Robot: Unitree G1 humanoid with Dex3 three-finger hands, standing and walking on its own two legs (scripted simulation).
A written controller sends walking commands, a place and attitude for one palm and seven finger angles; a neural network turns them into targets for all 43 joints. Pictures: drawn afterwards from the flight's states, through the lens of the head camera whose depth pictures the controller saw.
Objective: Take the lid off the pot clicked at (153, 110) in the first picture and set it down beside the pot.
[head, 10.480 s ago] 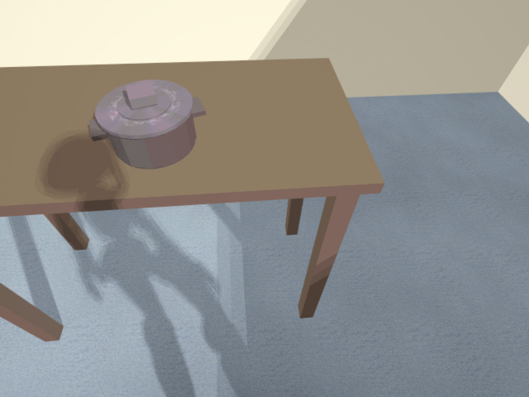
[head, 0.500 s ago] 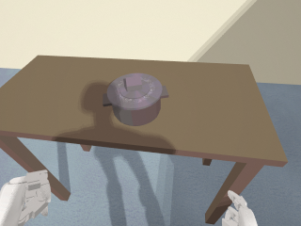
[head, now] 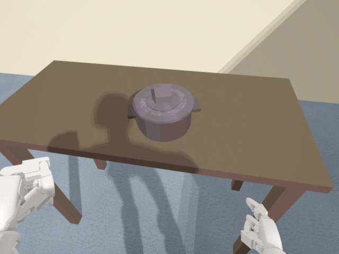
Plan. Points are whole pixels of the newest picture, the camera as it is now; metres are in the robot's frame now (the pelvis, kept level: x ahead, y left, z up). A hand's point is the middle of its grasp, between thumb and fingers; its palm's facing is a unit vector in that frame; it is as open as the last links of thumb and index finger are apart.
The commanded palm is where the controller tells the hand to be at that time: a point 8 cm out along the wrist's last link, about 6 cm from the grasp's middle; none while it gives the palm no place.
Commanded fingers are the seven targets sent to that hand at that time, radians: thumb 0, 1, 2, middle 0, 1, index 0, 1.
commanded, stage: raise the hand higher, near the body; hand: left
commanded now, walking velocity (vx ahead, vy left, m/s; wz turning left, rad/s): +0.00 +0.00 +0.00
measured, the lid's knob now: (163, 94) +0.48 +0.09 +0.14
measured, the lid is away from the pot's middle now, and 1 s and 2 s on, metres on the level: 0.00 0.00 0.00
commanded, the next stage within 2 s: reach forward and open the fingers in 0.06 s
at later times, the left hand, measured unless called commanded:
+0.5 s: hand (34, 174) +0.19 +0.28 +0.16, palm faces +0.06 -0.01 -1.00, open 3.0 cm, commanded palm +0.16 +0.27 +0.22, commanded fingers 0.00 0.32 1.28 -1.15 -0.86 -1.15 -0.86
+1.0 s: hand (41, 152) +0.22 +0.27 +0.19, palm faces -0.11 +0.04 -0.99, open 8.3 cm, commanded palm +0.20 +0.26 +0.25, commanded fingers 0.00 -0.37 1.62 -0.86 -0.08 -0.86 -0.08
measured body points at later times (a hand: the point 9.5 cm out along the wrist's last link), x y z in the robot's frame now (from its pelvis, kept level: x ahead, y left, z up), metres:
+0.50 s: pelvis -0.03 +0.01 +0.00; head -0.01 -0.04 +0.44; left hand +0.18 +0.27 +0.22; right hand +0.20 -0.21 -0.10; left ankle -0.01 +0.11 -0.74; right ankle -0.03 -0.12 -0.74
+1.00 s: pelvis -0.05 +0.01 +0.00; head -0.03 -0.04 +0.45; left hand +0.22 +0.27 +0.24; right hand +0.17 -0.21 -0.09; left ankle -0.01 +0.11 -0.74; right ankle -0.03 -0.12 -0.74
